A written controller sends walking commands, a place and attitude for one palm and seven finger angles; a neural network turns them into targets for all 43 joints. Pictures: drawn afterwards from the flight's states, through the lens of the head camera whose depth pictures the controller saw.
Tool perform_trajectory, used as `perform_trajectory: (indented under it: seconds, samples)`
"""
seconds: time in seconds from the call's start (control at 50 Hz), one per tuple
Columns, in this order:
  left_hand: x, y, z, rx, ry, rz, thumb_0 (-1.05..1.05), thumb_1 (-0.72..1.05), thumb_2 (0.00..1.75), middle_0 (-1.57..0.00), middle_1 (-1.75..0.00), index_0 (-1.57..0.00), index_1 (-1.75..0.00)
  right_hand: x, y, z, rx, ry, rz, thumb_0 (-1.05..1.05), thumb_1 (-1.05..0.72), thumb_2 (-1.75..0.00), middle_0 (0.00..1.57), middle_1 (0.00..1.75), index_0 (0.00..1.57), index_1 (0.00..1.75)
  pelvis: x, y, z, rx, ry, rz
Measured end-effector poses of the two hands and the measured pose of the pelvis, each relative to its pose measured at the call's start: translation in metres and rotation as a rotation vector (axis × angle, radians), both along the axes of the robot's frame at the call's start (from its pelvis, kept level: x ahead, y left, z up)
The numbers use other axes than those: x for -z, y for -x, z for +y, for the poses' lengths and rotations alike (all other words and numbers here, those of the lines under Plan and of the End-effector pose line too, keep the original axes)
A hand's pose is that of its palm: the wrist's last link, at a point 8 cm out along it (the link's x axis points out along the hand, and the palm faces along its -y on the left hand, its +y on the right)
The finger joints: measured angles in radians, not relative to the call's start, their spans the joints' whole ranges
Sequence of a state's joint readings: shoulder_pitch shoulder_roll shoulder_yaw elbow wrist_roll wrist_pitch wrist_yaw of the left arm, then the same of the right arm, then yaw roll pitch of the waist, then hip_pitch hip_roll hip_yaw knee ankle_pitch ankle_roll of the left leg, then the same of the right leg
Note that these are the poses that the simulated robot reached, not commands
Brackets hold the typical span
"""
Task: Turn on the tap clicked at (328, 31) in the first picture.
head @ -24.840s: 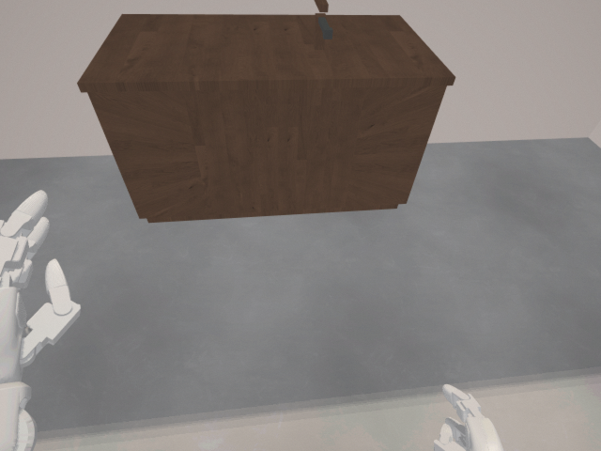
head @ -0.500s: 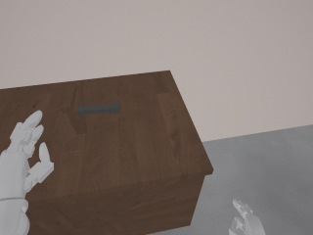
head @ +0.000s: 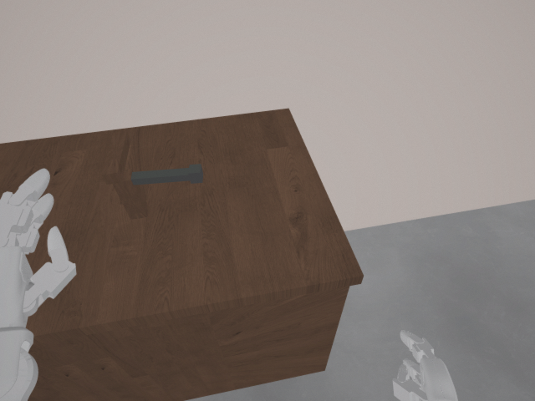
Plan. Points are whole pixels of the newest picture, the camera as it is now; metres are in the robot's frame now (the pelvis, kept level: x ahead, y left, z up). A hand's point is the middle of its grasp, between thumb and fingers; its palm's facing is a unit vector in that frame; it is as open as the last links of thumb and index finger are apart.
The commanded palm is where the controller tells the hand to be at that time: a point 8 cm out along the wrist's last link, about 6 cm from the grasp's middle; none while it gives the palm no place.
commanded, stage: step back with the hand held close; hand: left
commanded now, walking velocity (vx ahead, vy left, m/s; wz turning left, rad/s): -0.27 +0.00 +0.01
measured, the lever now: (195, 173) +0.52 +0.21 +0.04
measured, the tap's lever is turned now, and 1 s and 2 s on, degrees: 84 84 84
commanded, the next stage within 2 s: stop stepping back and stand still in 1.16 s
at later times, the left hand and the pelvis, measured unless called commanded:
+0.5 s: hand (24, 326) +0.14 +0.27 +0.16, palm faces +0.40 -0.81 -0.44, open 7.4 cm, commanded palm +0.10 +0.30 +0.18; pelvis -0.06 +0.03 -0.01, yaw -1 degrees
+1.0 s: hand (34, 387) +0.09 +0.23 +0.16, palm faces +0.36 -0.84 -0.40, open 7.4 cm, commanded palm +0.04 +0.28 +0.18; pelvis -0.12 +0.00 +0.00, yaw +0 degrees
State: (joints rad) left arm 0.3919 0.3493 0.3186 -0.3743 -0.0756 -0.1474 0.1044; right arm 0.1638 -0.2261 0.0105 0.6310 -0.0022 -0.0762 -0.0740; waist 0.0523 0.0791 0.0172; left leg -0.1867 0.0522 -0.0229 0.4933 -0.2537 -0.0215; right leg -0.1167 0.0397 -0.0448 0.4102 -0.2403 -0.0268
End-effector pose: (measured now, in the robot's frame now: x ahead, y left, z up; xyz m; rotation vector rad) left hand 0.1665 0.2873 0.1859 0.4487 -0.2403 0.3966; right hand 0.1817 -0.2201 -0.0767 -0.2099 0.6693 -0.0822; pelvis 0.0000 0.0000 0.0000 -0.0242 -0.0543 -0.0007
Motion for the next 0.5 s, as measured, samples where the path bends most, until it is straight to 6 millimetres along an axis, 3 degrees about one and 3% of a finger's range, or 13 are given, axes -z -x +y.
perform_trajectory:
  seconds: [0.18,0.24,0.4,0.5]
  samples:
    - [0.022,0.001,0.003,0.073,0.002,0.122,0.01,0.89,0.90,-0.20,-0.30,-0.21,-0.30,0.004,0.034,0.000,0.090,0.014,0.048,0.01,-0.91,-0.90,0.20,0.30,0.20,0.30,0.001,0.018,0.019,0.030,-0.012,0.049]
    - [0.023,0.010,0.006,0.091,-0.015,0.128,0.01,0.89,0.90,-0.21,-0.30,-0.21,-0.30,0.004,0.047,0.002,0.098,0.030,0.066,0.01,-0.91,-0.90,0.20,0.30,0.20,0.30,0.003,0.027,0.022,0.030,-0.014,0.053]
    - [0.002,0.045,0.019,0.052,-0.092,0.032,0.01,0.89,0.90,-0.21,-0.30,-0.21,-0.30,0.008,0.070,0.014,0.073,0.031,0.060,0.01,-0.91,-0.90,0.20,0.30,0.20,0.30,0.007,0.052,0.027,0.019,-0.013,0.055]
    - [0.008,0.063,0.020,0.014,-0.067,0.028,0.01,0.89,0.90,-0.21,-0.30,-0.21,-0.30,0.013,0.081,0.019,0.061,0.011,0.045,0.01,-0.91,-0.90,0.20,0.30,0.20,0.30,0.010,0.065,0.026,0.015,-0.008,0.055]
